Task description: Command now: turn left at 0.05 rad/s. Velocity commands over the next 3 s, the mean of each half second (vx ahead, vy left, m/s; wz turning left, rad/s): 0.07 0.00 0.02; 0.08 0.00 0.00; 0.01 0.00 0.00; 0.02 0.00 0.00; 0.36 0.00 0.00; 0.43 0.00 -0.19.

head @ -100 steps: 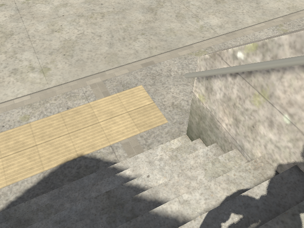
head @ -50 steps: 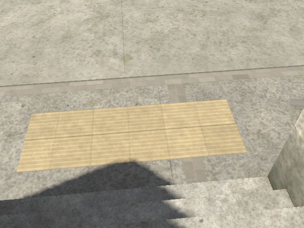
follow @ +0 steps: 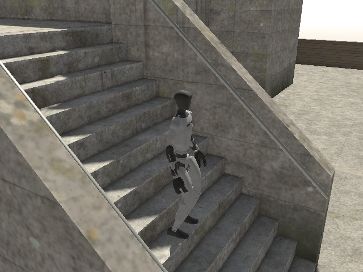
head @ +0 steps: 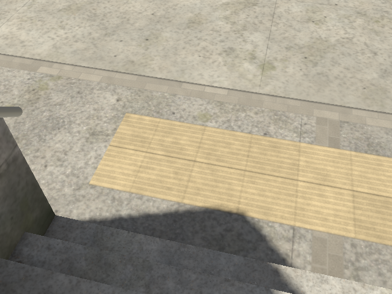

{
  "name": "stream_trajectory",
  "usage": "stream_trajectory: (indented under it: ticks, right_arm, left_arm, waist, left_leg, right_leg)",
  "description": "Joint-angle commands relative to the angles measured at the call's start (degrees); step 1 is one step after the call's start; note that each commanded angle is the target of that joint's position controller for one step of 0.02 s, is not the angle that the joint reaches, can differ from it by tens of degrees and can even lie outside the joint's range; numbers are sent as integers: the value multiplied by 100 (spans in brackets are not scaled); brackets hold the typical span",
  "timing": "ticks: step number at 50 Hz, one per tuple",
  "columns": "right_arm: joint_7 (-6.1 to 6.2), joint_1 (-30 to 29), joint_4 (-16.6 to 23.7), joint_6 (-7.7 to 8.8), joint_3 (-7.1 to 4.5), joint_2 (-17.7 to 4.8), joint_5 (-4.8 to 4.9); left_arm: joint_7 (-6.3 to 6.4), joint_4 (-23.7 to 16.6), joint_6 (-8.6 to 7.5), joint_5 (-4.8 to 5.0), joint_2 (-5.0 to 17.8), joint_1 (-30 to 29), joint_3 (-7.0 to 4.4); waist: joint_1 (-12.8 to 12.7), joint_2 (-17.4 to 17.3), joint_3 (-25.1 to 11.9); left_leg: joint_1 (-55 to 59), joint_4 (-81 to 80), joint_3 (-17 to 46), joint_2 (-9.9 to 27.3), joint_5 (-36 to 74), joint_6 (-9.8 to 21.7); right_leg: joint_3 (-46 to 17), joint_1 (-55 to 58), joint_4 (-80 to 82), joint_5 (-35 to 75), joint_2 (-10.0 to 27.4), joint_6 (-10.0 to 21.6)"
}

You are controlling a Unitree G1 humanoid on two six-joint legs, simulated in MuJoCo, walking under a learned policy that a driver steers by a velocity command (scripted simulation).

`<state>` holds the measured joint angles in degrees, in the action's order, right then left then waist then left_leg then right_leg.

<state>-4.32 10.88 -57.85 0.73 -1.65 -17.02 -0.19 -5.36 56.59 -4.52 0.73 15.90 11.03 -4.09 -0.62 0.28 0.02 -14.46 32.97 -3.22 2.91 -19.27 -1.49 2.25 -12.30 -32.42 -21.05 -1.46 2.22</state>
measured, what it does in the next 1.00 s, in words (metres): stands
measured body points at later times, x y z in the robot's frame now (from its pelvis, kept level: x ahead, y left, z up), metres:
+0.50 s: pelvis +0.01 +0.02 -0.01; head +0.01 +0.02 +0.44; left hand -0.04 +0.28 -0.16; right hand -0.03 -0.24 -0.15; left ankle -0.02 +0.12 -0.73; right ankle -0.04 -0.09 -0.73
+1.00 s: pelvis +0.02 +0.03 +0.00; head +0.04 +0.04 +0.45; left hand +0.05 +0.28 -0.15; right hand +0.04 -0.22 -0.15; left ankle -0.02 +0.12 -0.73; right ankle -0.04 -0.09 -0.73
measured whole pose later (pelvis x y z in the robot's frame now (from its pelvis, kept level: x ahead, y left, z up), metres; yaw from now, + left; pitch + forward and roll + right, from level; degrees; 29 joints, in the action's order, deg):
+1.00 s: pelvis +0.02 +0.03 +0.00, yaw -1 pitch +0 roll +0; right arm -5.7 14.9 -61.2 2.0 -3.5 -12.9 -1.1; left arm -3.7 61.9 -2.2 -0.1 12.9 14.3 -2.4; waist -0.2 0.2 0.8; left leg -12.3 33.7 -5.4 -0.1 -21.8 2.3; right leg -0.4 -9.8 -32.5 -22.9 0.4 -0.6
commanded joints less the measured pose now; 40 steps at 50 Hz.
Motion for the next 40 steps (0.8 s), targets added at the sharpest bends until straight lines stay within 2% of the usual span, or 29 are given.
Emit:
stream_trajectory:
  ticks: [1,2,4,6,7,9,10,11,12,14,15,17,18,19,20,21,22,23,24,26,27,28,29,30,31,33,34,37,40]
  right_arm:
    - [485,202,90,-189,112,94,121]
    - [554,236,70,-232,131,21,109]
    - [556,239,35,-303,136,-143,71]
    - [507,313,-55,-357,154,-176,54]
    - [483,289,-57,-365,199,-130,-7]
    - [438,314,-69,-387,195,-184,-3]
    - [70,1084,-367,-246,136,-283,-319]
    - [-58,1095,-499,-119,23,-490,-347]
    - [-81,1042,-499,-35,0,-367,-307]
    - [-26,1032,-580,94,12,-91,-228]
    - [18,1082,-624,127,-56,-183,-212]
    - [146,1217,-625,187,-159,-198,-299]
    - [218,1244,-585,227,-150,-41,-342]
    - [277,1226,-537,284,-110,171,-366]
    - [447,183,-74,29,-134,99,-120]
    - [477,344,-62,-39,-73,313,-16]
    - [461,742,-126,-40,-12,482,-89]
    - [460,1144,-267,-31,-49,375,-54]
    - [478,1402,-385,-16,-65,254,-32]
    - [540,1678,-546,1,-139,-119,13]
    - [546,1916,-610,-2,-163,-269,34]
    - [540,1938,-610,-2,-118,-232,43]
    - [8,2451,-647,305,46,122,-358]
    - [-179,1356,-433,430,-109,-237,-260]
    - [-244,848,-209,443,-158,-312,-110]
    - [-152,1033,-231,421,-272,-461,-77]
    - [-126,1030,-257,408,-275,-373,-95]
    - [-87,1170,-312,329,-277,-197,-79]
    - [-114,1075,-287,256,-287,-149,-82]
  left_arm:
    - [555,50,470,96,-97,701,217]
    - [635,0,551,105,103,532,209]
    - [645,-15,626,51,242,328,234]
    - [591,59,656,28,247,294,263]
    - [574,110,637,25,186,337,294]
    - [526,200,641,-32,144,325,322]
    - [23,183,352,-225,775,452,79]
    - [-141,200,153,-243,739,447,18]
    - [-188,191,34,-247,600,437,-5]
    - [-119,183,-85,-190,368,376,-55]
    - [-36,181,-90,-181,475,485,-152]
    - [151,184,-102,-283,697,865,-343]
    - [259,226,-118,-344,676,1200,-401]
    - [380,300,-141,-359,576,1601,-423]
    - [512,249,286,-43,192,1269,-176]
    - [533,132,434,-20,87,1133,-137]
    - [571,137,484,-7,403,1163,-196]
    - [582,97,507,-70,452,1037,-187]
    - [599,59,511,-80,324,923,-132]
    - [664,21,470,-141,42,1117,-11]
    - [711,46,440,-167,1,1199,36]
    - [735,62,422,-148,17,1219,57]
    - [415,4,142,-101,69,1274,-46]
    - [385,137,82,-42,63,1600,2]
    - [334,208,70,-82,95,1567,24]
    - [285,201,66,-155,443,1340,-42]
    - [246,250,83,-130,304,1288,-2]
    - [209,359,135,-47,251,1174,24]
    - [206,417,164,-56,164,1055,55]
  waist:
    - [-22,-299,-545]
    - [6,-85,-424]
    - [36,141,-282]
    - [63,225,56]
    - [38,222,163]
    - [60,281,456]
    - [118,714,1459]
    - [51,218,1172]
    - [49,70,969]
    - [20,120,766]
    - [-34,82,524]
    - [-149,221,678]
    - [-256,356,742]
    - [-391,555,708]
    - [-317,111,641]
    - [-184,202,293]
    - [-59,510,153]
    - [127,512,146]
    - [242,327,332]
    - [268,-607,563]
    - [390,-765,517]
    - [388,-690,432]
    - [178,70,662]
    - [-180,-91,688]
    - [-212,17,500]
    - [-37,-9,223]
    - [-34,10,210]
    - [23,-124,145]
    - [11,-125,23]
  left_leg:
    - [372,-418,232,346,2522,45]
    - [398,-512,301,382,2499,64]
    - [451,-700,335,387,2051,110]
    - [373,-951,370,382,1409,127]
    - [368,-1041,419,432,1325,111]
    - [225,-1188,418,396,757,113]
    - [-588,-1273,-92,-63,77,79]
    - [-426,-1196,-229,-144,-34,82]
    - [-374,-1136,-254,-143,-39,123]
    - [-339,-1031,-289,-86,22,174]
    - [-336,-880,-330,-110,-342,245]
    - [-581,-509,-311,-115,-1344,496]
    - [-826,-246,-243,-94,-1559,642]
    - [-1170,152,-207,-86,-1329,723]
    - [-1155,347,-398,-240,-138,511]
    - [-928,219,-351,-276,-223,504]
    - [-512,101,-440,-337,-454,532]
    - [-146,95,-460,-319,-251,553]
    - [48,26,-343,-286,-20,563]
    - [615,-126,346,160,1398,731]
    - [826,-230,837,564,2211,970]
    - [803,-325,1180,881,2885,1171]
    - [119,-548,1617,973,2713,1462]
    - [-437,-357,902,690,2541,1346]
    - [-857,-185,348,195,2608,1046]
    - [-510,14,-49,-124,3002,720]
    - [-334,45,-116,-147,3020,576]
    - [-41,30,-38,-95,3428,461]
    - [94,-58,-40,-89,3536,436]
  right_leg:
    - [-671,962,207,4849,1051,-56]
    - [-642,933,257,4624,1017,-46]
    - [-657,804,461,3797,985,-61]
    - [-715,514,721,2658,945,-49]
    - [-748,433,843,2239,933,-85]
    - [-730,201,1070,1305,813,-44]
    - [-197,-97,1216,-204,79,-75]
    - [-243,-103,1249,-429,72,-36]
    - [-275,-79,1270,-434,130,32]
    - [-274,-26,1268,-358,136,81]
    - [-380,136,1256,-875,203,193]
    - [-932,-77,1477,-2387,549,711]
    - [-1391,6,1598,-2814,863,1077]
    - [-1956,360,1689,-2871,1252,1432]
    - [-1870,479,1236,-589,1299,978]
    - [-1540,557,1029,-39,1150,810]
    - [-1581,335,762,330,1205,821]
    - [-1495,31,560,621,1169,768]
    - [-1117,-332,292,495,916,594]
    - [-283,-1163,-698,399,275,189]
    - [-6,-1485,-1174,233,123,22]
    - [56,-1527,-1305,-128,193,-89]
    - [-158,-1254,-1193,-295,128,-328]
    - [-101,-427,-851,706,359,-359]
    - [-92,222,-646,1539,208,-321]
    - [-79,326,-490,2084,26,-191]
    - [-167,211,-350,2258,53,-158]
    - [-211,284,-257,2474,67,-200]
    - [-220,391,-157,2562,62,-224]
